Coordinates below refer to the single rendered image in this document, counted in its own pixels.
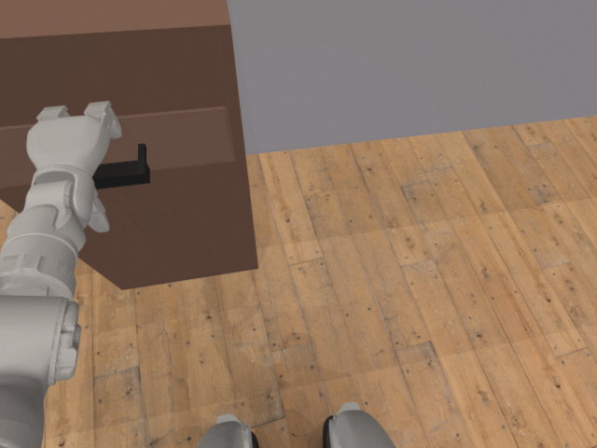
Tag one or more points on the robot left hand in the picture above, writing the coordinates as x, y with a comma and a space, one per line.
78, 141

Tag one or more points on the left robot upper arm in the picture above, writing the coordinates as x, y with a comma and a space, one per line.
39, 341

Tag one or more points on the cabinet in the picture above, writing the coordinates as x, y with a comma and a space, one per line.
143, 56

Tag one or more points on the handle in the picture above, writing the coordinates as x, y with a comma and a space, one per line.
126, 173

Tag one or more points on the robot shin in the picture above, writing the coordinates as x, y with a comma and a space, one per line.
226, 417
348, 406

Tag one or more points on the right robot shin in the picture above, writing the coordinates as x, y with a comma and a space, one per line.
348, 406

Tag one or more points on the left robot forearm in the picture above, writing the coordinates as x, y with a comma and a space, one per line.
40, 253

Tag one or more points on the drawer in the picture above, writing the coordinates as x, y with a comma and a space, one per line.
172, 138

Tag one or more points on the left robot shin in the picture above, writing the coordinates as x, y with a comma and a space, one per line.
226, 417

